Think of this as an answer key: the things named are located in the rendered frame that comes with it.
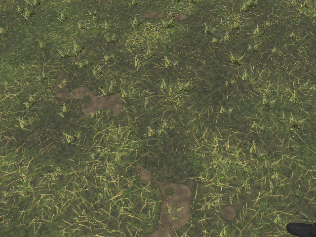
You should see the right robot hand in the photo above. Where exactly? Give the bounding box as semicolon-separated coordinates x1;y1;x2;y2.
286;222;316;237

